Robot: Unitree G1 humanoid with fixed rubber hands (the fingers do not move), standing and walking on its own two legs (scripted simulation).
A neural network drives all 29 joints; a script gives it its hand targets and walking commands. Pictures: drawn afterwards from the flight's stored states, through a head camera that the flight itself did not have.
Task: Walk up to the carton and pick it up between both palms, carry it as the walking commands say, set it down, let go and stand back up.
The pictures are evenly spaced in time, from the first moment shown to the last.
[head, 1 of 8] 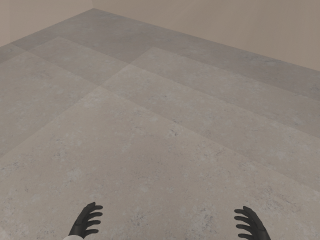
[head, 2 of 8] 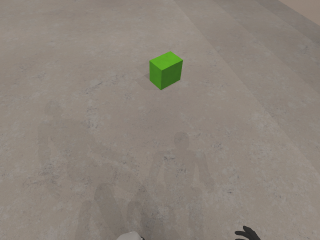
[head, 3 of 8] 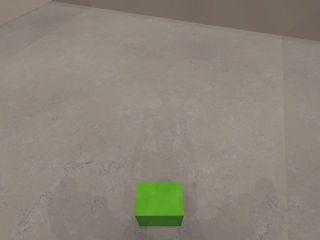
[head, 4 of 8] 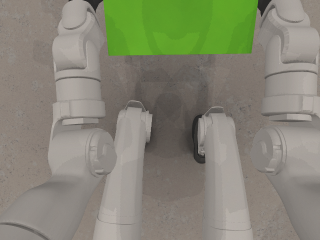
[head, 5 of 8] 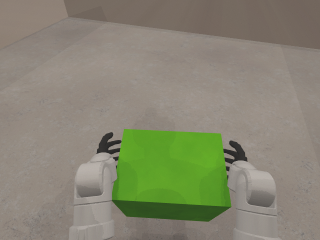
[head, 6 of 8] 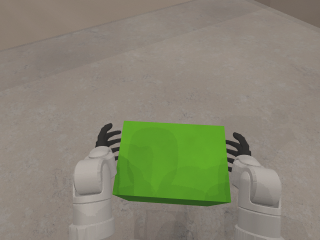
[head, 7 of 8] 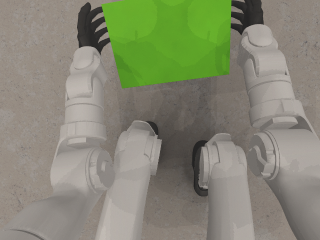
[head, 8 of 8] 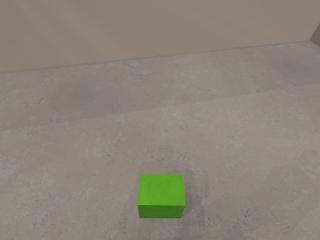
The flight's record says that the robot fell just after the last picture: no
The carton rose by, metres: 0.68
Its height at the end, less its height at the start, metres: +0.00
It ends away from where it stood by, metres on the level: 1.49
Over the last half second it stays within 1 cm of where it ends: yes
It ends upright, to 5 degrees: yes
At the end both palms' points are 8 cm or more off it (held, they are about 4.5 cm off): yes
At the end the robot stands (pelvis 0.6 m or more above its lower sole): yes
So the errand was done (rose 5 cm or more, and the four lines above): yes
